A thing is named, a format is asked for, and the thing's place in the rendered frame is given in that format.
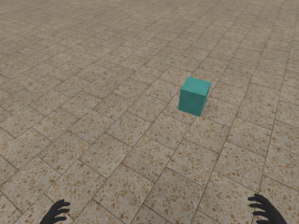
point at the carton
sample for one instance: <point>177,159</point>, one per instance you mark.
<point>193,94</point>

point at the left robot hand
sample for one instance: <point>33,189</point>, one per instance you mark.
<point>50,217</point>

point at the right robot hand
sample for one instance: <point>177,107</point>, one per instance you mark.
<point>271,212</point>

